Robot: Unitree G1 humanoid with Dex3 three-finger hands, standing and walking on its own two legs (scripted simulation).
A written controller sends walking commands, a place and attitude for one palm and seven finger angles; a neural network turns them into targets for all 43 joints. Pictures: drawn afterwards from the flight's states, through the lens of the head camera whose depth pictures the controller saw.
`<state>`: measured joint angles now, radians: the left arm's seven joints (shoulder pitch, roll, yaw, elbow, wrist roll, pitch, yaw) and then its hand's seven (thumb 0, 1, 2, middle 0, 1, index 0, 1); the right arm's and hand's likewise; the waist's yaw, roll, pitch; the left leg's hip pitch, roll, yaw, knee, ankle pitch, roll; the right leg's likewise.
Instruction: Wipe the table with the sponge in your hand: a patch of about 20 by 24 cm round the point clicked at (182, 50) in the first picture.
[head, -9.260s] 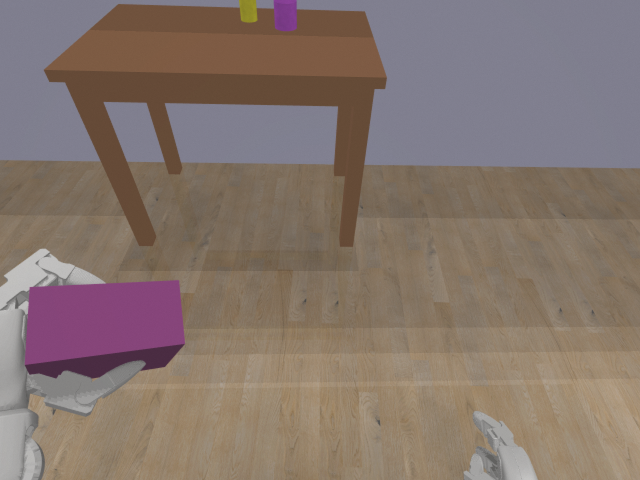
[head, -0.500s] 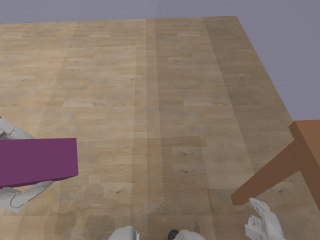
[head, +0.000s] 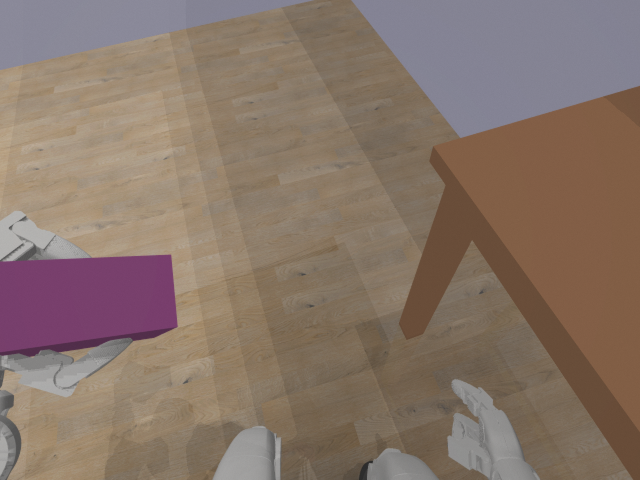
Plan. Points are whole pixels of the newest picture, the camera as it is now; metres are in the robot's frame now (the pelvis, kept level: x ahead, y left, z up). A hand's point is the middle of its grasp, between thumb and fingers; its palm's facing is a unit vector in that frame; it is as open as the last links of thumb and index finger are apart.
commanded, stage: turn to face it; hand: left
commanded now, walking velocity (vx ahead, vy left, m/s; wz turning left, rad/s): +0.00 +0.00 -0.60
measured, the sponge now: (115, 304) +0.25 +0.20 +0.15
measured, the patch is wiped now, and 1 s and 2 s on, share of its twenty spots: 0.00 0.00 0.00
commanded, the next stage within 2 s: none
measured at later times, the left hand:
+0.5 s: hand (135, 336) +0.21 +0.15 +0.18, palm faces +0.17 -0.88 -0.44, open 9.9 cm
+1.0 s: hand (271, 387) +0.18 +0.04 +0.18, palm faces -0.15 -0.88 -0.46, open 9.9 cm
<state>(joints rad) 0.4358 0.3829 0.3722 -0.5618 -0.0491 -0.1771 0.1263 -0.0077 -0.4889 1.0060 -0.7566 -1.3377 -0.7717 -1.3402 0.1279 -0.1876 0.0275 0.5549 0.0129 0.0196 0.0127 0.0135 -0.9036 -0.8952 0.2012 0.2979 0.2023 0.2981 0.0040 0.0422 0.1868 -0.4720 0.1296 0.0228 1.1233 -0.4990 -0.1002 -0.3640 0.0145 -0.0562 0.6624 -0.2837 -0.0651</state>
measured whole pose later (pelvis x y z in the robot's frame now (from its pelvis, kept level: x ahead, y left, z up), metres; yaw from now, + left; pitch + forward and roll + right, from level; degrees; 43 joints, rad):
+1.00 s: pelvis -0.14 -0.03 +0.01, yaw -35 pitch +0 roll +2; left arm 0.49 0.41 0.39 -0.58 -0.04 -0.17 0.13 -0.01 -0.49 1.01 -0.76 -1.34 -0.77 -1.34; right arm 0.17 -0.25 -0.02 0.52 0.01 0.08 -0.02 0.01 -0.91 -0.90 0.19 0.30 0.21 0.30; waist 0.04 -0.06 0.08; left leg -0.25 0.03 0.10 0.53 -0.25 -0.02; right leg -0.46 0.10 0.10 0.66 -0.27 -0.03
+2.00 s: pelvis -0.29 +0.00 +0.00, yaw -71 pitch -1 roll -2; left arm 0.38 0.38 0.36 -0.52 -0.02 -0.17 0.13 -0.01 -0.49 1.01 -0.75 -1.34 -0.77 -1.34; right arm 0.19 -0.15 0.06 0.51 0.01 -0.02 0.02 0.01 -0.90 -0.90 0.20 0.30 0.20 0.30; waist 0.05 0.06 0.14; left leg -0.30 0.23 0.13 0.75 -0.40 -0.09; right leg -0.31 0.01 -0.09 0.64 -0.30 0.00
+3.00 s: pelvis -0.35 +0.10 +0.01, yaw -89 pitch -1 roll +1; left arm 0.51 0.38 0.35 -0.53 -0.01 -0.23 0.16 -0.01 -0.49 1.01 -0.75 -1.34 -0.77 -1.34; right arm 0.26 -0.27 -0.06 0.61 0.00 -0.03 -0.06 0.02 -0.91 -0.90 0.19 0.30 0.19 0.30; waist -0.01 -0.03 0.04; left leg -0.24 0.02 0.10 0.51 -0.24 0.02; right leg -0.29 -0.04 -0.10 0.58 -0.30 -0.02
